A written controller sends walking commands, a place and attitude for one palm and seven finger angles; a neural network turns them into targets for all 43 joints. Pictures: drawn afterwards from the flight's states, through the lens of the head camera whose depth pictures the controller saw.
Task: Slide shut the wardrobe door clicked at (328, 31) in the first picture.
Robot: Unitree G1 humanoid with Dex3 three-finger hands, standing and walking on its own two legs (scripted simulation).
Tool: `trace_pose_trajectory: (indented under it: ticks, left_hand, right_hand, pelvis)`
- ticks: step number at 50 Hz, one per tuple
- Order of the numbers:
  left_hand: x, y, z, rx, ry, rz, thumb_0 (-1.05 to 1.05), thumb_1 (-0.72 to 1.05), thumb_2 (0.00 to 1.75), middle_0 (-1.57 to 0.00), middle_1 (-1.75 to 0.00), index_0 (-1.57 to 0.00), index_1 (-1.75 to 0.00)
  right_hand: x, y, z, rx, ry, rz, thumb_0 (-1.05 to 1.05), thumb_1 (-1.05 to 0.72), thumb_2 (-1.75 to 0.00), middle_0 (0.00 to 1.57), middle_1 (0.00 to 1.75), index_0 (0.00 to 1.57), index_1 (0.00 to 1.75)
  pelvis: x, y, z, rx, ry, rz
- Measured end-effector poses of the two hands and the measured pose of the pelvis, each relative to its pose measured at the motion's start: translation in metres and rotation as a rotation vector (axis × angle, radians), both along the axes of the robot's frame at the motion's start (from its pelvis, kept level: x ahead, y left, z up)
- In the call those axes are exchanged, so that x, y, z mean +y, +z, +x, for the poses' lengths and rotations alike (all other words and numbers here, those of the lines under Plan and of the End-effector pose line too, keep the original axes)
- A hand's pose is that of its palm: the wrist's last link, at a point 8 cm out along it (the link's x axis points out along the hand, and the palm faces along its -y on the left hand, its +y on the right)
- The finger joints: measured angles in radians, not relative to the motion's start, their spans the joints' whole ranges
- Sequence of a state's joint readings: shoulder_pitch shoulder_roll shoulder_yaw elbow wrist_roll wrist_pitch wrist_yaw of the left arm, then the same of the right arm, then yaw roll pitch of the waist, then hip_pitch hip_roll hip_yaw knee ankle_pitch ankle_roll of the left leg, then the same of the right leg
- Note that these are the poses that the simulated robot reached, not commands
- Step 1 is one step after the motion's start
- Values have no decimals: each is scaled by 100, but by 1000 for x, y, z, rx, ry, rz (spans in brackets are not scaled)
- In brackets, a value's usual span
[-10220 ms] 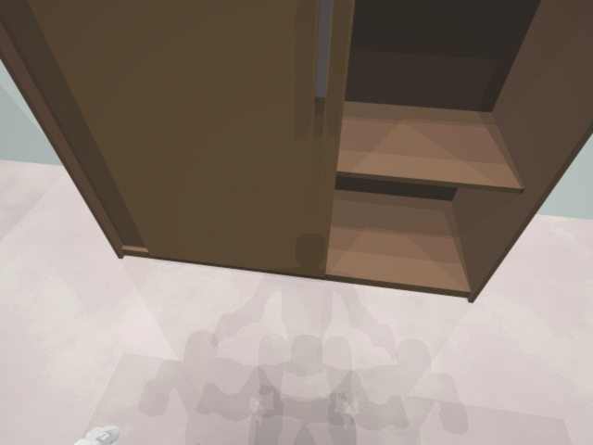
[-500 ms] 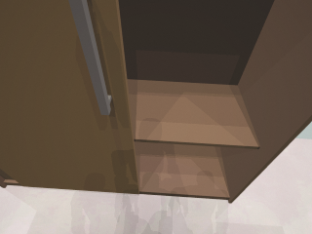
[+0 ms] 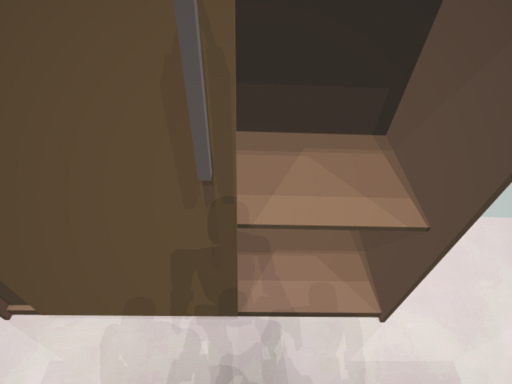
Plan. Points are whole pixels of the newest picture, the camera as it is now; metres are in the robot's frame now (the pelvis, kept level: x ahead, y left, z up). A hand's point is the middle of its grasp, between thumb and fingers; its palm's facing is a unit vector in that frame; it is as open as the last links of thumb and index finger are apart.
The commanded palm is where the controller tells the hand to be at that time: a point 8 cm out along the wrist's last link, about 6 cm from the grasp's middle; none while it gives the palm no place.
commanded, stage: look again from close up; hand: left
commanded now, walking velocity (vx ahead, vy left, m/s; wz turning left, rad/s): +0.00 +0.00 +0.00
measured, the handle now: (198, 94) +0.47 +0.12 +0.23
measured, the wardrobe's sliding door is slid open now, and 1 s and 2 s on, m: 0.57 0.57 0.57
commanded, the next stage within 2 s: raise the hand with hooked fingers in 1.06 s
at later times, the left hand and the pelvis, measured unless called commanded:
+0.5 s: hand out of the picture -0.06 +0.18 -0.17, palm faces +0.02 -0.99 -0.16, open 7.4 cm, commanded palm none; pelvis +0.01 +0.02 +0.00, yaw +0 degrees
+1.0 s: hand out of the picture +0.00 +0.17 -0.17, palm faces +0.01 -0.98 -0.20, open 7.4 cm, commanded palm none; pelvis +0.02 +0.00 +0.01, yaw +0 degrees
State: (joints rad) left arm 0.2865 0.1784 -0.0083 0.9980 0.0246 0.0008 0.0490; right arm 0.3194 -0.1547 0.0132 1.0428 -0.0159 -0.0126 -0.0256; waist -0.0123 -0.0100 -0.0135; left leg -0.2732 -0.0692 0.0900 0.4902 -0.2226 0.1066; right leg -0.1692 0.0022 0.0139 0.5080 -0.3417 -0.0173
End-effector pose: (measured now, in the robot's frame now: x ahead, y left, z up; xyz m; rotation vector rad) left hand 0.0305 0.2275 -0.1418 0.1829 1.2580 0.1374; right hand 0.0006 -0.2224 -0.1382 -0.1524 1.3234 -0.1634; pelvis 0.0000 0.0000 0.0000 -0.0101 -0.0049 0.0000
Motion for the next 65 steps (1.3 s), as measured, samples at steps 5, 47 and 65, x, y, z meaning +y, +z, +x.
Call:
trace_pose_trajectory:
  ticks: [5, 47, 65]
  left_hand:
    - [10, -2, -31, 88, 12, -5, 0, 91, 90, -20, -30, -20, -30]
    - [-5, -1, -32, 152, 38, -20, 0, 91, 90, -20, -30, -20, -30]
    - [0, 95, 71, -511, 93, 94, 2, 90, 88, -21, -32, -20, -32]
  right_hand:
    - [10, 2, -9, 40, 0, 5, 1, -92, -90, 20, 30, 20, 30]
    - [8, 2, 8, 67, -1, 14, 1, -91, -90, 20, 30, 20, 30]
    - [-28, 14, 47, -274, 78, -17, 2, -92, -90, 20, 30, 20, 30]
  pelvis:
    - [10, 1, -3, 20, -2, 4]
    - [5, 6, 18, 3, 5, 15]
    - [-16, 1, -1, 22, 45, 47]
